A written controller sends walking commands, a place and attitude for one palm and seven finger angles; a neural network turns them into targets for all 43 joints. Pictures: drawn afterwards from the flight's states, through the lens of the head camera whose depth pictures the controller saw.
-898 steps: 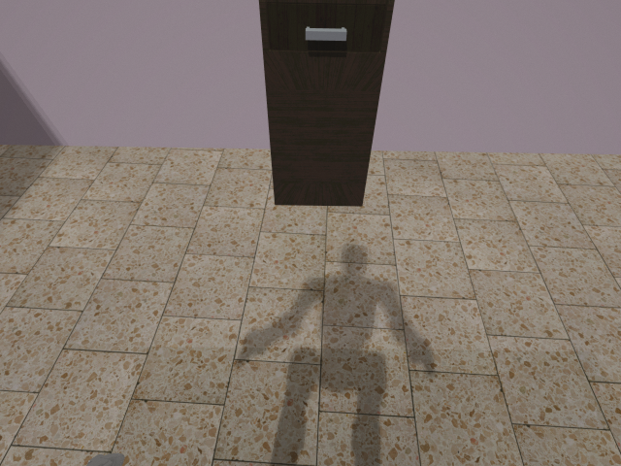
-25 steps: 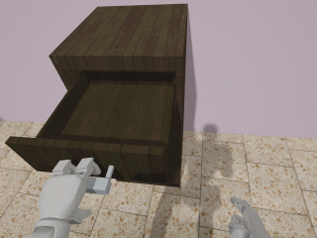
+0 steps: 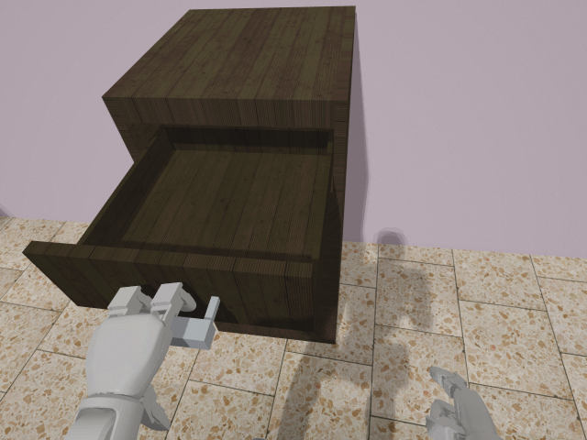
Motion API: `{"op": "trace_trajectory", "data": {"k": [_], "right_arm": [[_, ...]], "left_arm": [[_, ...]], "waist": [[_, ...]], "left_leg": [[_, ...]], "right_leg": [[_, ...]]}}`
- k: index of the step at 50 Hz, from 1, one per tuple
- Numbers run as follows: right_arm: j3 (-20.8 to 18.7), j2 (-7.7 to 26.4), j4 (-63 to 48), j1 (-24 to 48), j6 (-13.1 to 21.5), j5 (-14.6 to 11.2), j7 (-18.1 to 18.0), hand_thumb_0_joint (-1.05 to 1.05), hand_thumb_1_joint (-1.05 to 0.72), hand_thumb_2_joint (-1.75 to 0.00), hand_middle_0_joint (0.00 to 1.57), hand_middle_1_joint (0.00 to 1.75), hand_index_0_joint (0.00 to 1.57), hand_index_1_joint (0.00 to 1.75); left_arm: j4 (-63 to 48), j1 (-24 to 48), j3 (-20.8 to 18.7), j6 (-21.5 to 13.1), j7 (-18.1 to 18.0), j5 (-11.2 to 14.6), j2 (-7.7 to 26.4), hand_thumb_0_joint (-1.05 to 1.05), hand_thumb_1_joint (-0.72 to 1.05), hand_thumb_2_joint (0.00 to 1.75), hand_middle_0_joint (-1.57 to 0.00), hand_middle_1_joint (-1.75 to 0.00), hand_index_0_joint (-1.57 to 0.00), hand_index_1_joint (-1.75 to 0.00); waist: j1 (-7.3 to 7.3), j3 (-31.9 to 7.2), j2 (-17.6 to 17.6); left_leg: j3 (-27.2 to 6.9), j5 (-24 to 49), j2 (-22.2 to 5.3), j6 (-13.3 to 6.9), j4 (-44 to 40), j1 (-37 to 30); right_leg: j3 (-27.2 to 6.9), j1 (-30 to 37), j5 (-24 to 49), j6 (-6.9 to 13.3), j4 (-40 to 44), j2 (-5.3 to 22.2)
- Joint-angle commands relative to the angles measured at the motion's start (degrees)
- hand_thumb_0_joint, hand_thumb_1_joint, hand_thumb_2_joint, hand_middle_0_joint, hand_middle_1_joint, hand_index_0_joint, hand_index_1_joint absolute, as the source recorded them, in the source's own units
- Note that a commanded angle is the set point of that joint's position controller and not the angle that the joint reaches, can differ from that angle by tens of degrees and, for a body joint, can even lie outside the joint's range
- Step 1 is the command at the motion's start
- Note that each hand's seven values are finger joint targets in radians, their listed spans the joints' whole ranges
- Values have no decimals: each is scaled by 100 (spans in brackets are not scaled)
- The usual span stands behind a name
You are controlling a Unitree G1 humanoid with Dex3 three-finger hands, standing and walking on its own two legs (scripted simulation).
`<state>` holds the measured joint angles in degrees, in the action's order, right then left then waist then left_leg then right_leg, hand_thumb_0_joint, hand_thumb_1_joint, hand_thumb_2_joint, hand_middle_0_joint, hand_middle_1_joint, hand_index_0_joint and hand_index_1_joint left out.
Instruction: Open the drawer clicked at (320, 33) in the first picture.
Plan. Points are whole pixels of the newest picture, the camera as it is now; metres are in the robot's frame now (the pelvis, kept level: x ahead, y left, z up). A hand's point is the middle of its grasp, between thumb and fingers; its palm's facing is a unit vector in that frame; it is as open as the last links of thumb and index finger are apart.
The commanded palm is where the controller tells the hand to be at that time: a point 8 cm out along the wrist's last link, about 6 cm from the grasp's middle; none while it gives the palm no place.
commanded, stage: lift the hand off the handle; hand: left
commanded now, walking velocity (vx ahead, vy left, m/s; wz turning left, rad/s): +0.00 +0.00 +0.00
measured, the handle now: (167, 314) +0.25 +0.20 +0.06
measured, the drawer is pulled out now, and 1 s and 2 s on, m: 0.30 0.30 0.30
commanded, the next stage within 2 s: draw the hand back to the body in 1.28 s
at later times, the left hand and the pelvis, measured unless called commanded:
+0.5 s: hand (135, 334) +0.20 +0.21 +0.11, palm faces +0.09 -0.16 -0.98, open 13.8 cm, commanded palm +0.18 +0.20 +0.17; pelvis +0.00 +0.00 +0.02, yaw +0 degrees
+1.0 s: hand (129, 290) +0.22 +0.19 +0.18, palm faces +0.17 -0.16 -0.97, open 13.8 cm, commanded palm +0.18 +0.19 +0.24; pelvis +0.01 +0.00 +0.03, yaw +0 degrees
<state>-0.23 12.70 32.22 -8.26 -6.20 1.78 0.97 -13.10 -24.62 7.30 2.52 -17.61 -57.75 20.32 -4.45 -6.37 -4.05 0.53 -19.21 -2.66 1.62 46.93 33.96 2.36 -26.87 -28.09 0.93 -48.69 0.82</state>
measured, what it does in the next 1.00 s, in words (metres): stands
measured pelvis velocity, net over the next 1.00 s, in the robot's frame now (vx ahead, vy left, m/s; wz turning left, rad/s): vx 0.01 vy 0.00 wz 0.00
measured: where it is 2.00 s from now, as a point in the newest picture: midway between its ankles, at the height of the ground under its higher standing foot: outside the picture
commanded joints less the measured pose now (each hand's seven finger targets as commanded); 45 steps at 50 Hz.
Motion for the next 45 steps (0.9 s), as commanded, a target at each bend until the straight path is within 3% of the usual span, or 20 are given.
{"op": "trace_trajectory", "data": {"k": [1, 2, 3, 4, 7, 12, 14, 17, 18, 20, 24, 26, 27, 30, 32, 34, 37, 40, 43, 45], "right_arm": [[-186, 453, -1001, 875, 270, -8, -50, 0, -90, -90, 20, 30, 20, 30], [-174, 470, -995, 925, 280, -3, -65, 0, -90, -90, 20, 30, 20, 30], [-155, 436, -1018, 898, 291, 0, -65, 0, -90, -90, 20, 30, 20, 30], [-161, 424, -1020, 910, 299, -12, -60, 0, -90, -90, 20, 30, 20, 30], [-141, 454, -1013, 987, 301, -43, -70, 0, -90, -90, 20, 30, 20, 30], [-96, 457, -1012, 1107, 280, -104, -105, 0, -90, -90, 20, 30, 20, 30], [-68, 463, -993, 1110, 267, -127, -102, 0, -90, -90, 20, 30, 20, 30], [-37, 494, -1015, 1211, 267, -155, -138, 0, -90, -90, 20, 30, 20, 30], [-8, 473, -1026, 1174, 289, -148, -136, 0, -90, -90, 20, 30, 20, 30], [-17, 496, -976, 1164, 306, -140, -182, 0, -90, -90, 20, 30, 20, 30], [-6, 469, -962, 1202, 345, -164, -161, 0, -90, -90, 20, 30, 20, 30], [-12, 486, -1009, 1215, 362, -160, -151, 0, -90, -90, 20, 30, 20, 30], [-5, 491, -1014, 1337, 379, -195, -146, 0, -90, -90, 20, 30, 20, 30], [-2, 491, -993, 1279, 345, -184, -113, 0, -90, -90, 20, 30, 20, 30], [23, 486, -1022, 1457, 346, -239, -80, 0, -90, -90, 20, 30, 20, 30], [39, 477, -934, 1398, 290, -234, -59, 0, -90, -90, 20, 30, 20, 30], [69, 491, -967, 1607, 295, -293, -44, 0, -90, -90, 20, 30, 20, 30], [74, 495, -979, 1530, 269, -276, -29, 0, -90, -90, 20, 30, 20, 30], [128, 484, -1034, 1554, 307, -298, 27, 0, -90, -90, 20, 30, 20, 30], [110, 502, -992, 1598, 257, -300, 34, 0, -90, -90, 20, 30, 20, 30]], "left_arm": [[-1375, 750, -384, -81, -149, -9, 795, 0, -50, 30, -30, -120, -30, -120], [-1468, 746, -561, -57, -154, -20, 976, 0, -50, 30, -30, -120, -30, -120], [-1590, 666, -513, -58, -146, -18, 912, 0, -50, 30, -30, -120, -30, -120], [-1676, 714, -386, -59, -113, 27, 806, 0, -50, 30, -30, -120, -30, -120], [-1718, 513, -703, -1, -64, 113, 1068, 0, -50, 30, -30, -120, -30, -120], [-1760, 261, -937, 139, 87, 257, 1202, 0, -50, 30, -30, -120, -30, -120], [-1832, 406, -752, 203, 243, 353, 1058, 0, -50, 30, -30, -120, -30, -120], [-1916, 501, -785, 262, 452, 425, 1148, 0, -50, 30, -30, -120, -30, -120], [-2029, 660, -600, 252, 532, 432, 1037, 0, -50, 30, -30, -120, -30, -120], [-2035, 872, -752, 194, 636, 428, 1244, 0, -50, 30, -30, -120, -30, -120], [-2249, 996, -638, 118, 786, 452, 1114, 0, -50, 30, -30, -120, -30, -120], [-2486, 1063, -711, 84, 815, 470, 1220, 0, -50, 30, -30, -120, -30, -120], [-2520, 939, -934, 115, 820, 498, 1369, 0, -50, 30, -30, -120, -30, -120], [-2651, 967, -809, 131, 869, 520, 1259, 0, -50, 30, -30, -120, -30, -120], [-2608, 826, -975, 248, 924, 580, 1335, 0, -50, 30, -30, -120, -30, -120], [-2563, 1151, -778, 328, 1020, 562, 1249, 0, -50, 30, -30, -120, -30, -120], [-2582, 1229, -920, 466, 1157, 616, 1407, 0, -50, 30, -30, -120, -30, -120], [-2773, 1363, -684, 501, 1329, 645, 1310, 0, -50, 30, -30, -120, -30, -120], [-3003, 1252, -818, 533, 1436, 729, 1425, 0, -50, 30, -30, -120, -30, -120], [-2963, 1279, -878, 563, 1488, 755, 1482, 0, -50, 30, -30, -120, -30, -120]], "waist": [[82, -732, 331], [52, -807, 325], [14, -915, 214], [65, -823, 200], [3, -743, 216], [-85, -638, 249], [-16, -448, 422], [-24, -320, 380], [0, -283, 322], [-14, -245, 380], [-45, -277, 233], [-93, -425, 180], [-134, -470, 54], [-116, -361, 68], [-152, -346, 200], [-86, -221, 218], [-144, -266, 152], [-139, -317, 203], [-184, -482, 200], [-172, -241, 199]], "left_leg": [[38, 745, 333, -338, -537, -1435], [29, 798, 326, -325, -547, -1506], [43, 890, 330, -331, -556, -1568], [29, 887, 334, -334, -555, -1605], [44, 975, 308, -310, -621, -1671], [98, 1077, 304, -293, -820, -1726], [93, 992, 309, -311, -928, -1726], [106, 923, 287, -314, -1078, -1867], [100, 889, 296, -336, -1110, -1930], [108, 867, 307, -337, -1186, -2008], [95, 1096, 290, -324, -1309, -2225], [85, 1278, 287, -317, -1351, -2337], [89, 1345, 246, -298, -1356, -2373], [118, 1442, 261, -288, -1443, -2404], [96, 1439, 216, -273, -1493, -2433], [109, 1348, 229, -264, -1618, -2425], [88, 1367, 199, -260, -1716, -2525], [109, 1574, 239, -288, -1806, -2608], [104, 1648, 220, -275, -1857, -2621], [143, 1625, 220, -265, -1890, -2622]], "right_leg": [[-54, -498, 1474, 60, 1122, -205], [-92, -442, 1473, 79, 1153, -219], [-54, -390, 1541, 86, 1112, -202], [-44, -433, 1529, 79, 1143, -194], [-66, -312, 1632, 78, 1255, -210], [-71, 43, 1895, 30, 1417, -183], [-14, 58, 1833, -22, 1490, -161], [-33, 120, 1620, -37, 1699, -153], [-19, 68, 1540, -54, 1723, -120], [-31, 156, 1504, -66, 1855, -117], [29, 303, 1657, -31, 1924, -121], [54, 454, 1857, -26, 1922, -115], [21, 544, 1933, 8, 1962, -132], [68, 583, 2001, -20, 2009, -119], [60, 686, 2029, -6, 2072, -140], [102, 651, 1823, -31, 2122, -127], [61, 826, 1787, 0, 2200, -158], [94, 956, 2030, -37, 2224, -132], [105, 1133, 2096, -31, 2221, -111], [92, 1094, 2099, -55, 2337, -119]]}}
